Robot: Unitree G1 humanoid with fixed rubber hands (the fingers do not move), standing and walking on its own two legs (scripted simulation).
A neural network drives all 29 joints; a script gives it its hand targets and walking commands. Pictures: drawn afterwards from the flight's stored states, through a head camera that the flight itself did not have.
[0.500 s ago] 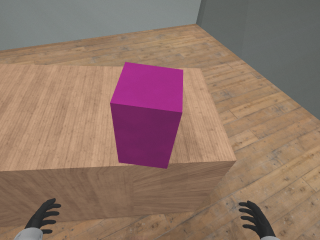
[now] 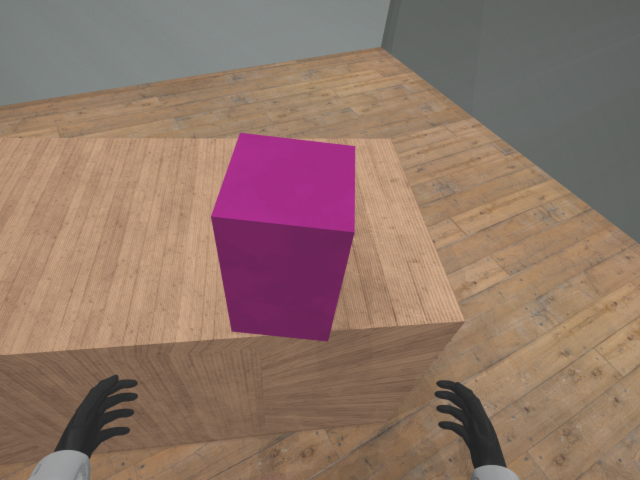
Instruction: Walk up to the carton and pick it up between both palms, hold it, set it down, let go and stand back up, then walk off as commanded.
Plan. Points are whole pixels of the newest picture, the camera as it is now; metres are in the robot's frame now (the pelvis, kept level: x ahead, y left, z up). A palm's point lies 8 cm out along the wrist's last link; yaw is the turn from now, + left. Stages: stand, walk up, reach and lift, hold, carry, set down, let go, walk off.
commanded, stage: reach and lift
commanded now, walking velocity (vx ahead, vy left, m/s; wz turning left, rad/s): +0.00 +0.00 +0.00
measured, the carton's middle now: (288, 246) +0.43 +0.05 +0.01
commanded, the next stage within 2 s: none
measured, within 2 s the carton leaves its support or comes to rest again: neither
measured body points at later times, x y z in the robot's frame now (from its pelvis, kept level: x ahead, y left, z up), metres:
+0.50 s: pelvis +0.01 +0.00 +0.00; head +0.02 +0.02 +0.45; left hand +0.20 +0.26 -0.01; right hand +0.19 -0.16 +0.00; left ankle +0.03 +0.12 -0.74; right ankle +0.00 -0.14 -0.74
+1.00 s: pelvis +0.01 +0.00 +0.00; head +0.02 +0.01 +0.45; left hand +0.26 +0.24 +0.04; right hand +0.24 -0.14 +0.04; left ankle +0.03 +0.12 -0.74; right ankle +0.00 -0.14 -0.74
